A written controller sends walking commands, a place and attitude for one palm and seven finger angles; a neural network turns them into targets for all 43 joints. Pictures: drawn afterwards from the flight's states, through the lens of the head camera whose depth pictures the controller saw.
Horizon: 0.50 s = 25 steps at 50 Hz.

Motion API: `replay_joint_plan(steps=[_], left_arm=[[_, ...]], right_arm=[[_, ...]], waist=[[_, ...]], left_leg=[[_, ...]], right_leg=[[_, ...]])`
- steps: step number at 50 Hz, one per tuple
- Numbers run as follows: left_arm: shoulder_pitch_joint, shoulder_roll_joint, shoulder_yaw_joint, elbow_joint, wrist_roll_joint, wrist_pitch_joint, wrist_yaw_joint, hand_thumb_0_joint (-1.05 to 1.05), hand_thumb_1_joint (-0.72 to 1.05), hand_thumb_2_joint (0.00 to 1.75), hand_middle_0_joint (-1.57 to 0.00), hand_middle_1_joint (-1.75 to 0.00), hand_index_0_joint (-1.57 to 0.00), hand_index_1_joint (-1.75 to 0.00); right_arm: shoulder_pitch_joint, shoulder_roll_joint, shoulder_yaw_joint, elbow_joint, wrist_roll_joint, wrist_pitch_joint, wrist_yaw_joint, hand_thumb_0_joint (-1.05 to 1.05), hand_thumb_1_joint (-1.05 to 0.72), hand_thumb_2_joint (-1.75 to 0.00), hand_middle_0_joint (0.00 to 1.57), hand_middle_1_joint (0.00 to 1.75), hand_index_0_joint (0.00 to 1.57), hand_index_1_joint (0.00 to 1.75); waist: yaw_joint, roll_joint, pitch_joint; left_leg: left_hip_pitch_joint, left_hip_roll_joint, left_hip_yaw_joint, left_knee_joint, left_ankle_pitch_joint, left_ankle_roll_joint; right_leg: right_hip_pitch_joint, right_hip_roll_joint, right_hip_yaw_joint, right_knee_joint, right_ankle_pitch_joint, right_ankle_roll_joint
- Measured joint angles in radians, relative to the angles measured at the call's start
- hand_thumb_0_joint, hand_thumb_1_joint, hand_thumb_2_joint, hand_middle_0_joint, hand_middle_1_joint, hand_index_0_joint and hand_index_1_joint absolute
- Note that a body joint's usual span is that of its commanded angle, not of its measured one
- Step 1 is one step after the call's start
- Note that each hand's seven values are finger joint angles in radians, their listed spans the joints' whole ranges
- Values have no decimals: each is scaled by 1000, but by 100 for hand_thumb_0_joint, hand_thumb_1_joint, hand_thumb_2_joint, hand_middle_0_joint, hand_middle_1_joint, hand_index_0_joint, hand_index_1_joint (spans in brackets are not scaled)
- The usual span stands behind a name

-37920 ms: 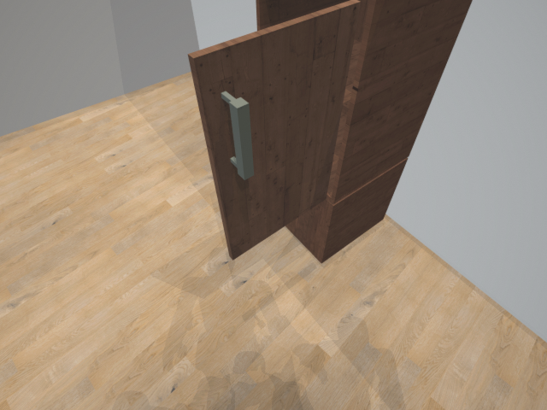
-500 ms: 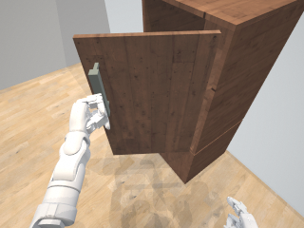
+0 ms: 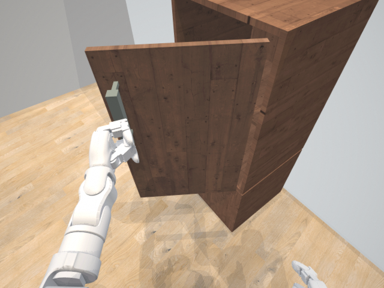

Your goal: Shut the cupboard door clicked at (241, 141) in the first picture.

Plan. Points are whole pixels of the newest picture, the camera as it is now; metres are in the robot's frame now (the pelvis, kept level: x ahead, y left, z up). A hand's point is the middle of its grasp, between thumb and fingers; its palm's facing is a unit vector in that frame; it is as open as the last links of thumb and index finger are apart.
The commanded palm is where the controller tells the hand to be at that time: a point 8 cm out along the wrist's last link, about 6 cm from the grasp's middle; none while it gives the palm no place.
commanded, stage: push the door shut along its arc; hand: left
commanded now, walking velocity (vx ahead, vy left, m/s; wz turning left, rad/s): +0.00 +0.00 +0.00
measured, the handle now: (122, 116) +0.47 +0.19 +0.11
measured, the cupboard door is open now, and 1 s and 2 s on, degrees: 57 41 31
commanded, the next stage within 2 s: pull the fist back off the door in 1.92 s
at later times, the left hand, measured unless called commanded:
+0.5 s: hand (136, 128) +0.42 +0.15 +0.12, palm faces +0.02 -1.00 -0.03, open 3.1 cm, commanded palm +0.40 +0.20 +0.11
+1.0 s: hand (145, 110) +0.49 +0.14 +0.11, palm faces -0.12 -0.99 -0.01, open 3.1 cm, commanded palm +0.48 +0.18 +0.11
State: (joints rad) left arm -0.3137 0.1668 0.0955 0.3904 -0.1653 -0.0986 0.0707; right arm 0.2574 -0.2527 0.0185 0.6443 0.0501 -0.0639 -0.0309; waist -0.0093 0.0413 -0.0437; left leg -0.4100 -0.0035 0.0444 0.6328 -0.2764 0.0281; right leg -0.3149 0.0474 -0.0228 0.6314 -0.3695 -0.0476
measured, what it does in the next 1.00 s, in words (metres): stands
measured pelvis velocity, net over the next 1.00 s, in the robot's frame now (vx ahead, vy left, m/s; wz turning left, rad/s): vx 0.00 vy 0.02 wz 0.01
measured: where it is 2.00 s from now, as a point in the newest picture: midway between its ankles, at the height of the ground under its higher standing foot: outside the picture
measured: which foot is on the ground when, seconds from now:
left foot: down 0.00-1.00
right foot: down 0.00-1.00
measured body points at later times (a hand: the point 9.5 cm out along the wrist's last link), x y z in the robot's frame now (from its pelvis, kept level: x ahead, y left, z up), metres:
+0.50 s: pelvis +0.00 +0.00 +0.00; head +0.03 -0.02 +0.45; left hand +0.42 +0.20 +0.12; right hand +0.10 -0.26 -0.12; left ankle +0.03 +0.10 -0.72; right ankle -0.03 -0.09 -0.72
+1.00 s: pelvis +0.00 +0.02 -0.02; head +0.07 +0.02 +0.43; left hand +0.49 +0.19 +0.12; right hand +0.02 -0.26 -0.13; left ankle +0.03 +0.10 -0.72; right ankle -0.03 -0.09 -0.72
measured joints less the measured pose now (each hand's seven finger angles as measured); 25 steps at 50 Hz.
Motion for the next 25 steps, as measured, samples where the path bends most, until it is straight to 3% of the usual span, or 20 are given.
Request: replay_joint_plan(steps=[10,17,25], left_arm=[[-106,29,12,146,-1,0,-42,1,90,90,-130,-150,-130,-150],[-195,55,33,238,-13,-69,-100,2,90,90,-130,-150,-130,-150],[-306,96,62,401,-20,-88,-167,1,90,90,-132,-150,-130,-150]], right_arm=[[-24,1,12,0,5,6,-7,1,-91,-90,20,30,20,30],[-3,-6,7,15,5,2,-6,1,-91,-90,20,30,20,30],[41,-18,-1,32,9,19,0,1,-91,-90,20,30,20,30]], waist=[[-11,-4,3],[-18,-4,1],[-33,-3,-5]], left_leg=[[-12,0,-12,-3,10,-5],[-35,1,-11,7,5,-5],[-71,-2,-15,24,-1,-2]], right_leg=[[-10,1,-12,-1,4,-5],[-34,2,-12,10,0,-6],[-66,-1,-16,24,-7,-3]])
